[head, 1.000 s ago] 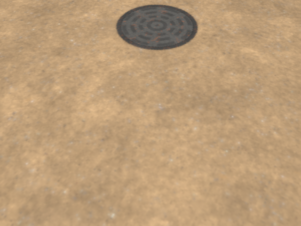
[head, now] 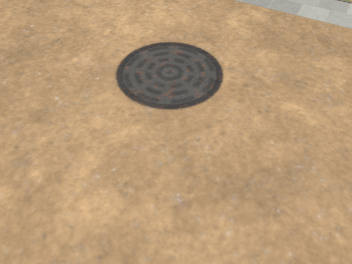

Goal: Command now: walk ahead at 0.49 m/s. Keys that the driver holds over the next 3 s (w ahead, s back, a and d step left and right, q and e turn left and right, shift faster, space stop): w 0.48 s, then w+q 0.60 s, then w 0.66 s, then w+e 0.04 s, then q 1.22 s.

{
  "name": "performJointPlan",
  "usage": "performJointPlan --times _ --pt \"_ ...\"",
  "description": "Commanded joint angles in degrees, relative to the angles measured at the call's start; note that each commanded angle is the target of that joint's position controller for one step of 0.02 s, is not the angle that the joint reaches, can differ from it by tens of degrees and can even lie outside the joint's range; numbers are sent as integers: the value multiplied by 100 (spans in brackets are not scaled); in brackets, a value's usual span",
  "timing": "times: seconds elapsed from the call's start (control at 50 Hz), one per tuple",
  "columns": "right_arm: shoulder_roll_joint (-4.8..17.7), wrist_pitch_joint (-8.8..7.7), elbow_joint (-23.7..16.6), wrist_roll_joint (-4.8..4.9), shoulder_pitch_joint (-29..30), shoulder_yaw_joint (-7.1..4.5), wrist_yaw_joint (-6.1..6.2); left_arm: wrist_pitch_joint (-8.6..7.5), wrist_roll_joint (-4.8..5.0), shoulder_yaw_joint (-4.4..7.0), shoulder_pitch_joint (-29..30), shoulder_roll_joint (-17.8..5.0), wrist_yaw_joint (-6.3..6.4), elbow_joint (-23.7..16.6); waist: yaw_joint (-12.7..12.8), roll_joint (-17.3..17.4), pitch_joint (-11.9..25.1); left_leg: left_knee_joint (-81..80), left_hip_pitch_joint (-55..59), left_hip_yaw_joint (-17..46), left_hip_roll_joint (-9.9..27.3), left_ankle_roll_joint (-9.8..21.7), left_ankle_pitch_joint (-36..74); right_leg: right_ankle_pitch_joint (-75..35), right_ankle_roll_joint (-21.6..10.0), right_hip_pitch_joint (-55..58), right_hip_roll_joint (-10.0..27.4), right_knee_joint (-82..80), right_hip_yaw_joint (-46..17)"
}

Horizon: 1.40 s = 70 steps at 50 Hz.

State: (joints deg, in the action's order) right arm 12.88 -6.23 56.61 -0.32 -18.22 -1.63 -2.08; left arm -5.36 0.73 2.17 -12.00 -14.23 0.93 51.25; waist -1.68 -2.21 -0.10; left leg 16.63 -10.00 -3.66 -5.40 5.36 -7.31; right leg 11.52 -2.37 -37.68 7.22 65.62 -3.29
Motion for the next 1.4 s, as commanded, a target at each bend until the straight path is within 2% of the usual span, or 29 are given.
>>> performJointPlan --times 0.02,0.12,0.22,0.26,0.3,0.32,0.34,0.36,0.38,0.4,0.44,0.5,0.58,0.66,0.76,0.82,0.86,0.88,0.9,0.92,0.94,0.96,0.98,1.0,1.08,1.18,1.3,1.36,1.4 --pt "741 -102 -302 4 214 -115 112 25 -72 79 -196 -263 42 -250 266 440 -316 -1173 -586 1196 1599 972 466 -898 156 -163 245 -781 -6" --pt "933 -12 -164 112 -372 -149 208 -44 -3 30 922 -161 -55 -550 -144 453 -333 -1063 75 917 1544 699 492 -1796 214 31 -61 -2695 248" --pt "981 120 5 147 -706 -190 229 -115 57 18 1503 -272 -240 -839 -264 534 -478 -578 1015 1063 1941 614 474 -1095 34 11 -206 -3460 255" --pt "1071 182 -10 150 -578 -225 240 -166 54 81 1169 -429 -282 -809 -8 650 -297 -144 1160 1077 2007 502 1174 -677 -135 627 -371 -3689 380" --pt "884 224 -113 72 -387 -144 236 -194 36 341 -467 -926 -235 -341 762 512 708 1803 598 606 1463 214 2522 -721 -482 2896 -484 -3750 414" --pt "421 149 -268 7 -743 14 211 -181 -79 490 -1461 -1542 -202 -168 866 -485 1698 4076 -1358 156 795 -156 934 -550 -1181 5202 946 -3750 -1543" --pt "82 -3 -203 93 -1049 126 174 -140 -51 468 -1712 -1467 -230 -72 773 -1555 2256 5497 -2897 582 135 -306 -2324 208 -1727 6186 1688 -4671 -3776" --pt "774 -117 -267 225 -638 -42 150 -152 -29 319 -1391 -1000 -237 -130 792 -984 1676 6076 -3446 1110 517 -171 -2222 447 -1456 5709 1499 -4825 -3456" --pt "953 -162 -442 296 -127 -90 147 -142 -28 240 -841 -773 -226 -265 649 -634 1027 6021 -3539 939 831 -89 -1706 46 -1234 4889 1309 -4887 -2538" --pt "887 -146 -482 228 115 -100 180 -140 -57 184 -374 -630 -253 -340 457 -140 621 5674 -3284 812 1081 -115 -1213 -495 -1136 4045 1061 -5098 -1897" --pt "691 12 -462 130 40 -143 213 -160 -106 113 -81 -383 -301 -327 138 -192 304 5091 -2674 806 1343 -165 -744 -914 -998 3157 672 -5472 -1165" --pt "487 172 -454 131 -10 -147 234 -194 -110 166 -327 -547 -271 -127 2 -145 95 4692 -2724 718 1364 -286 -363 -1581 -1085 2894 557 -5745 -594" --pt "459 210 -681 139 698 -181 217 -156 -152 205 -633 -648 -131 55 179 -76 -112 3677 -3307 879 1298 -357 677 -1782 -937 3163 548 -5886 -11" --pt "382 185 -914 147 1365 -158 130 -149 -130 205 -760 -712 -48 146 389 -91 -322 2579 -3151 716 1089 -287 1453 -1588 -740 3315 511 -6038 539" --pt "292 179 -1313 152 2030 -108 -43 -18 -70 237 -1083 -761 3 348 597 -12 -569 1983 -3496 447 1021 -133 1023 -2006 -645 4326 834 -5678 889" --pt "410 175 -1510 159 1977 -164 -159 97 -38 293 -863 -953 54 268 391 -185 -390 1869 -2933 -16 740 88 169 -3853 -483 4562 912 -4936 1150" --pt "722 198 -1378 170 1051 -353 -169 186 -42 332 -680 -1102 110 167 -152 -373 248 1815 -1514 -367 263 327 -167 -5596 -314 4388 794 -3508 1369" --pt "1080 214 -1147 178 109 -550 -111 198 -32 311 -622 -1089 126 87 -613 -205 752 1481 -37 -169 141 554 140 -5196 -122 3693 532 -2191 1468" --pt "1686 269 -1015 166 -694 -722 33 111 -170 211 -728 -852 109 -107 -745 830 1371 1408 1723 1713 1360 988 374 -2424 115 2051 108 -212 1503" --pt "1863 225 -1176 157 -481 -697 17 -126 -139 -5 -1143 -163 -25 -306 -182 1831 2123 353 3332 5049 2584 2142 -461 2047 365 -128 -1149 1625 497" --pt "1408 213 -1154 107 -563 -580 17 -365 58 123 -503 -720 -117 -413 -516 1138 1987 55 3234 4787 2407 1804 -609 1861 161 -736 -771 1847 -383" --pt "1105 185 -1199 103 -295 -511 38 -449 188 144 -69 -816 -138 -584 -447 852 1251 79 2536 3808 2176 1526 -278 1389 26 -938 -519 1575 -259" --pt "959 161 -1310 120 158 -456 19 -452 106 149 36 -755 -93 -581 -136 145 735 -6 1527 3118 1913 1327 300 971 31 -649 -254 1009 -202" --pt "772 154 -1418 107 488 -399 24 -387 -31 222 44 -819 -39 -566 69 60 521 -107 823 2665 1710 1208 749 765 85 -246 -84 515 -163" --pt "949 139 -1513 96 467 -426 133 -120 -165 246 18 -606 -1 -757 324 338 233 -464 -268 2104 1389 1249 1476 294 410 232 -38 -491 -20" --pt "939 174 -1350 132 -50 -403 262 -124 -144 148 957 -361 -45 -1017 -83 592 94 -428 -278 1463 1033 809 1410 -1579 478 380 -289 -2614 167" --pt "1009 202 -1103 131 -527 -393 266 -240 -58 139 1767 -536 -220 -1357 -406 681 -168 -40 782 1985 1553 738 1047 -1516 174 102 -454 -3599 138" --pt "1115 275 -1077 111 -470 -425 311 -299 -53 181 1469 -676 -273 -1361 -168 823 -78 389 1229 2122 1724 593 2024 -812 -75 497 -594 -3836 245" --pt "1031 295 -1184 80 -195 -369 292 -318 -98 336 187 -984 -230 -1026 491 748 760 1741 832 1732 1247 360 3384 -1143 -440 2502 -625 -3955 295"
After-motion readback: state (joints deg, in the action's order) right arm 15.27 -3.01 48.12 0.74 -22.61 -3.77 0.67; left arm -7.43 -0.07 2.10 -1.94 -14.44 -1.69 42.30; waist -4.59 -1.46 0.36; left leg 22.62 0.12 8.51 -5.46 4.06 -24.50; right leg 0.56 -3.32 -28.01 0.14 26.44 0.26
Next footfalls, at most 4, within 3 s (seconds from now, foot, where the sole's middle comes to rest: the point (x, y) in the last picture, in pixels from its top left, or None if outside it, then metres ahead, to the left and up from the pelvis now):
0.30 right None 0.34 -0.17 -0.78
0.88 left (156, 235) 0.64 0.09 -0.78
1.40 right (175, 165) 0.98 0.00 -0.78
1.92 left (109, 139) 1.15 0.32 -0.78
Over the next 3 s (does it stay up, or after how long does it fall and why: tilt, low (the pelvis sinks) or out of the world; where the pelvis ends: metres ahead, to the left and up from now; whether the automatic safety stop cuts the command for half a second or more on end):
stays up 1.07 0.20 0.00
